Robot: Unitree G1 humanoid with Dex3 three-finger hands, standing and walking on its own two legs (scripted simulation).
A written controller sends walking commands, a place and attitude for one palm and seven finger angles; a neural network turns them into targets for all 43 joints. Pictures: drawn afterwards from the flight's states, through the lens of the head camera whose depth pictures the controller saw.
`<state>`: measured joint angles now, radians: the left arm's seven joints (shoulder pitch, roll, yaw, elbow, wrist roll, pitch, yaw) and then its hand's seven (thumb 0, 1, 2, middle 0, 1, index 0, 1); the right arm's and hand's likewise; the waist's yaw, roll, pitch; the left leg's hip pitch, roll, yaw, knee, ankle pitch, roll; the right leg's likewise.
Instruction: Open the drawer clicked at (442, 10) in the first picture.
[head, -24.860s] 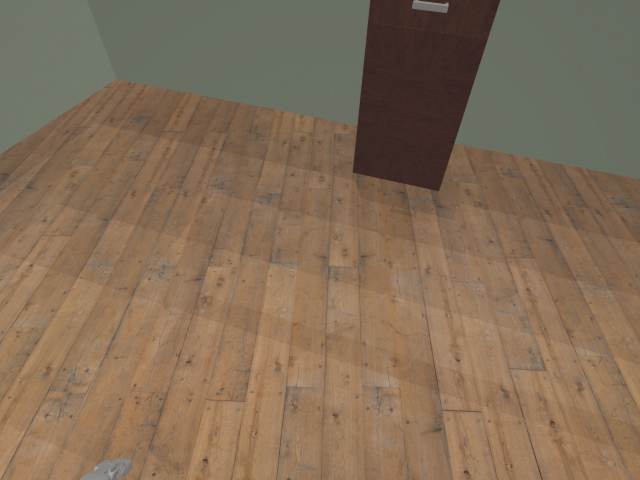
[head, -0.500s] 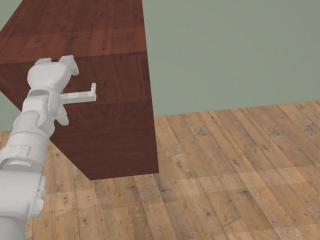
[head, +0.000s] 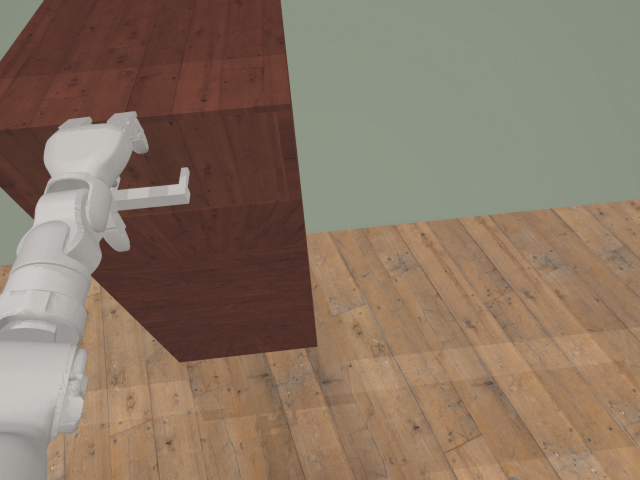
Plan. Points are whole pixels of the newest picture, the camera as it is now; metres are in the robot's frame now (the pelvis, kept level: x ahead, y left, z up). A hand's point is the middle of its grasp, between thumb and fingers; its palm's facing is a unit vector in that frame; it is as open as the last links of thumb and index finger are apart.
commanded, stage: re-aim the fingers above the handle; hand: left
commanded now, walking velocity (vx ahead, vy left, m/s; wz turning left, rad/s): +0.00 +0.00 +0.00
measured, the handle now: (147, 187) +0.51 +0.26 +0.05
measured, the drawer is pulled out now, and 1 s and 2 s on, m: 0.00 0.00 0.00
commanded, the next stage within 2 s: lower the fingers behind the handle in 0.82 s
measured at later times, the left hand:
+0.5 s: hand (127, 176) +0.47 +0.25 +0.12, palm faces +0.04 +0.00 -1.00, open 13.6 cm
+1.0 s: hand (137, 180) +0.47 +0.24 +0.11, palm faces +0.04 -0.02 -1.00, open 13.6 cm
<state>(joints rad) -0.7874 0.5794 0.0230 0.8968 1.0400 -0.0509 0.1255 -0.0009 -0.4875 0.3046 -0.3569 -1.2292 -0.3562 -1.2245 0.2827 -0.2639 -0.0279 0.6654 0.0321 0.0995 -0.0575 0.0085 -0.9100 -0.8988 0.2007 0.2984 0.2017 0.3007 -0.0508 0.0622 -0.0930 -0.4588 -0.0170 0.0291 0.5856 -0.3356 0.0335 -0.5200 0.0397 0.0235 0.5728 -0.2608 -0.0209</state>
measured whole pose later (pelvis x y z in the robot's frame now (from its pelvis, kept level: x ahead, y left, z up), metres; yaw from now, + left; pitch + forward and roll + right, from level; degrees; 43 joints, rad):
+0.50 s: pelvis +0.00 +0.00 +0.00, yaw +0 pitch +12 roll +0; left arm -0.83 0.54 -0.02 0.91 1.04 -0.05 0.14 0.00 -0.49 0.30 -0.37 -1.23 -0.35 -1.23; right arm 0.28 -0.26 -0.02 0.68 0.03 0.10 -0.05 0.01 -0.91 -0.90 0.20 0.30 0.20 0.30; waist -0.05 0.06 -0.09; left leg -0.47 -0.02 0.03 0.59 -0.33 0.04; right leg -0.53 0.03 0.02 0.58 -0.26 -0.02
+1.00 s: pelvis +0.00 +0.00 +0.00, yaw +1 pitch +13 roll -1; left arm -0.83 0.54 -0.03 0.91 1.04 -0.11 0.17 0.00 -0.49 0.30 -0.42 -1.26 -0.36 -1.24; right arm 0.30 -0.28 -0.04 0.70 0.03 0.09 -0.05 0.01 -0.91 -0.90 0.20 0.30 0.20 0.30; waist -0.06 0.05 -0.09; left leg -0.49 -0.02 0.01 0.62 -0.34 0.04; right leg -0.54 0.03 0.01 0.59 -0.27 -0.02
